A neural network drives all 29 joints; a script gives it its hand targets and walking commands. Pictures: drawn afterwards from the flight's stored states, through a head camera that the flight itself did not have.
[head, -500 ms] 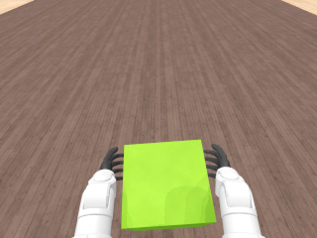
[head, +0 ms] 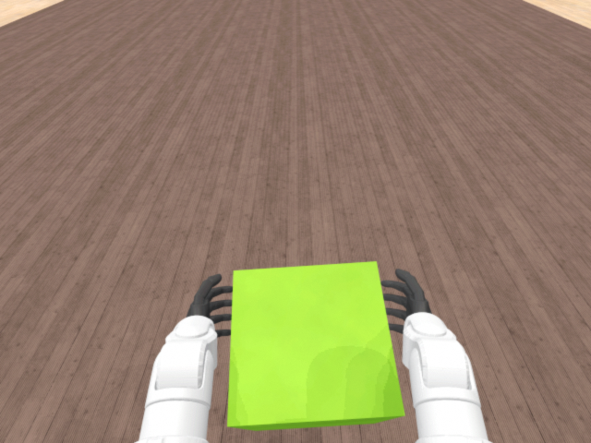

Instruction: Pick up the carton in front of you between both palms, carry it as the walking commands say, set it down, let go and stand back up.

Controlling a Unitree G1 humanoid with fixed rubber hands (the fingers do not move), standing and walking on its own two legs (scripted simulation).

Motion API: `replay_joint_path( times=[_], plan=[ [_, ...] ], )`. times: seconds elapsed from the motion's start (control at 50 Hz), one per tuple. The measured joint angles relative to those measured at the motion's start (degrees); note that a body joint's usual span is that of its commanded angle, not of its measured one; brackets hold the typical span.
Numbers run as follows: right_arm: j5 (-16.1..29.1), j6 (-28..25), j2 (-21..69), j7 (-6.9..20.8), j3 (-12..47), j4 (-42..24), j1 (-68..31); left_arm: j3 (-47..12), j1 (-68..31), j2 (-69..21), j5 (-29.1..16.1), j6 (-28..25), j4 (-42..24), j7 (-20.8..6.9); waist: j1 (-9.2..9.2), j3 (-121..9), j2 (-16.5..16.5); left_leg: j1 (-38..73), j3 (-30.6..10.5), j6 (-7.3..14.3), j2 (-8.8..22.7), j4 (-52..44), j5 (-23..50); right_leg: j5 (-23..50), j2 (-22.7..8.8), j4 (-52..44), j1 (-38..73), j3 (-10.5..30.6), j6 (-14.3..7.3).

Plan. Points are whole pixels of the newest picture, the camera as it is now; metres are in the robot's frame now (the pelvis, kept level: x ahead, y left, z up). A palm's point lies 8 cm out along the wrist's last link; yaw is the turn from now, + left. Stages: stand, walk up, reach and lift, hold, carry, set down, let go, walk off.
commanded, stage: carry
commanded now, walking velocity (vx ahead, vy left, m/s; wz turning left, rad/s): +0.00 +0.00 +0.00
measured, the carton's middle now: (310, 354) +0.31 +0.00 -0.07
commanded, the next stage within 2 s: hold in 0.58 s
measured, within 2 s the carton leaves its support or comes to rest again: neither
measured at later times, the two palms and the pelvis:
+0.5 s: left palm (203, 329) +0.28 +0.14 +0.04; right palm (420, 324) +0.29 -0.15 +0.05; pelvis +0.00 -0.01 +0.00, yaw +0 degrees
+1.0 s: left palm (218, 315) +0.31 +0.13 +0.03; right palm (429, 333) +0.28 -0.16 +0.04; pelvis -0.02 +0.03 +0.00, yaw -12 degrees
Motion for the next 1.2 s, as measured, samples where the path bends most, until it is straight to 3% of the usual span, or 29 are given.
replay_joint_path(
  times=[0.6, 0.68, 0.74, 0.8, 0.86, 0.98, 1.1, 1.2],
  plan=[
    [0.7, -0.1, -0.1, 0.0, 0.3, -0.9, 0.4, 0.1, 0.0, 0.0, 0.2, -0.2, -0.6, -0.2, -0.10, 0.2, 0.1, -0.8, -0.4, -0.5, 0.4, 0.2, 0.4, -0.2, 0.1, 0.7, -0.9, -0.6, -0.5],
    [-0.4, -1.6, 0.2, 1.0, 0.5, 2.1, -0.6, 1.3, 1.3, 0.2, 0.6, -1.3, -0.6, -1.1, 1.62, 4.9, -0.6, 6.5, -7.2, 1.5, -2.8, -4.2, 1.6, 2.1, 1.4, -3.3, 4.9, 3.4, -0.7],
    [-1.4, -1.6, 0.3, 0.7, 0.5, 3.2, -1.4, 1.5, 2.3, 0.4, 0.0, -1.8, -0.5, -1.9, 0.83, 6.2, 0.2, 9.6, -12.0, 1.3, -3.3, -5.4, 0.6, 3.8, 3.1, -5.8, 7.5, 6.0, -0.4],
    [-1.7, -2.1, 0.5, 0.9, -1.6, 4.3, -2.2, 1.6, 0.7, 0.1, 0.2, -2.2, 1.7, -1.8, -0.24, 6.2, 0.4, 10.7, -13.2, -0.2, -3.7, -4.8, -0.4, 4.2, 3.7, -6.0, 8.3, 7.8, -0.2],
    [-1.3, -2.8, 0.9, 2.0, -3.9, 6.9, -3.8, 3.5, -2.2, -0.5, 2.9, -2.5, 5.1, -1.2, 0.75, 6.0, 0.0, 11.8, -13.2, -0.5, -4.2, -4.3, -1.3, 4.2, 4.2, -4.9, 8.1, 10.5, 0.3],
    [-7.0, -7.4, 2.0, 5.0, -10.7, 17.6, -12.3, 13.5, -10.7, -3.0, 8.3, -5.1, 13.4, -0.2, 2.42, 7.9, -0.7, 9.0, -13.6, -0.7, -5.6, 0.5, -3.2, 3.2, 4.4, -0.8, 5.0, 12.6, 1.0],
    [-13.3, -14.2, -0.2, 6.4, -18.0, 27.4, -22.7, 20.0, -17.6, -5.9, 11.9, -11.6, 19.2, 1.6, 1.58, 10.4, 0.6, -1.6, -13.5, 0.0, -7.2, 7.5, -4.3, 1.9, 3.8, 5.7, -5.2, 13.1, 2.0],
    [-13.1, -22.9, -2.6, 8.1, -18.4, 30.2, -26.9, 21.9, -20.0, -6.7, 10.4, -20.6, 20.1, 4.2, 0.93, 11.0, 0.5, -15.2, -12.5, 0.2, -8.1, 12.4, -4.2, 1.7, 3.6, 11.6, -19.6, 14.5, 2.9]
  ],
)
